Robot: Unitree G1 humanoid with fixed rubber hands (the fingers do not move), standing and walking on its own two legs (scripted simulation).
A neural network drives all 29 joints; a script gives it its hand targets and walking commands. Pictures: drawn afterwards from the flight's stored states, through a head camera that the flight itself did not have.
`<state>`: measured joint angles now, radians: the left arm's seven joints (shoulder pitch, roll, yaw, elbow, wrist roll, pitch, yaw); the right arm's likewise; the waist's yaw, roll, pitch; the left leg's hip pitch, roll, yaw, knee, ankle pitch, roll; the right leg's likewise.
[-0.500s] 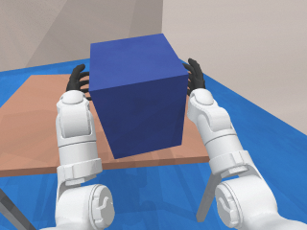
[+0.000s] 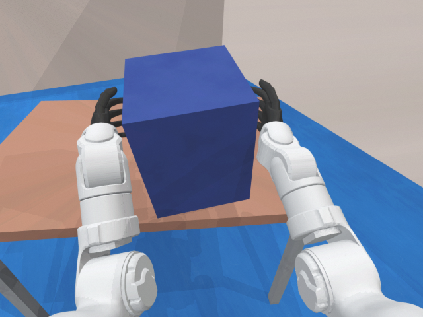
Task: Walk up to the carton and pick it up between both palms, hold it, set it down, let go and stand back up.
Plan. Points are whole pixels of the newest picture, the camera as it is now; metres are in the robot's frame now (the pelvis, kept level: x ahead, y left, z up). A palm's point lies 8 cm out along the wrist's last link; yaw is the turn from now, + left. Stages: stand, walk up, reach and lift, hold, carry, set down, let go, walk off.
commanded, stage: hold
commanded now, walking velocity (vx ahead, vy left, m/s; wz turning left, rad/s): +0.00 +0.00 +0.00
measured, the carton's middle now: (190, 132) +0.43 +0.01 +0.19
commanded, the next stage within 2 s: set down in 1.44 s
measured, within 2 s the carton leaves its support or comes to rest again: neither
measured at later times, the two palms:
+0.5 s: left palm (101, 133) +0.36 +0.16 +0.24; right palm (266, 123) +0.37 -0.12 +0.24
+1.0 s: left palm (103, 134) +0.36 +0.16 +0.24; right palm (268, 125) +0.36 -0.13 +0.24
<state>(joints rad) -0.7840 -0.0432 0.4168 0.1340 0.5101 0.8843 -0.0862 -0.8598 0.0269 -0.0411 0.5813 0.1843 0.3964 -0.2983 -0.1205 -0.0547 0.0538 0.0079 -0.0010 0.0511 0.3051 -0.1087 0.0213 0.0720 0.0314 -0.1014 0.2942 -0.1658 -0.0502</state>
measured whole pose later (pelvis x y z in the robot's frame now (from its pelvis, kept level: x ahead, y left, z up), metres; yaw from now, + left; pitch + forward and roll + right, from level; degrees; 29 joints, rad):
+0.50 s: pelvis +0.00 +0.00 +0.00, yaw +0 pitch -12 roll +0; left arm -0.76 -0.05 0.40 0.11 0.51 0.89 -0.07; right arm -0.85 0.03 -0.04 0.58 0.18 0.39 -0.29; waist -0.12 -0.07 0.05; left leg 0.01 0.00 0.05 0.31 -0.11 0.02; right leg 0.08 0.03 -0.10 0.29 -0.17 -0.05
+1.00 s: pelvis +0.00 +0.00 +0.00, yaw +0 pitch -12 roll +0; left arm -0.77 -0.04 0.42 0.13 0.51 0.88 -0.08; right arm -0.86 0.04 -0.05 0.60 0.17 0.38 -0.29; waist -0.11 -0.07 0.06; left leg 0.01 0.00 0.05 0.30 -0.11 0.02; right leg 0.07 0.03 -0.10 0.29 -0.16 -0.05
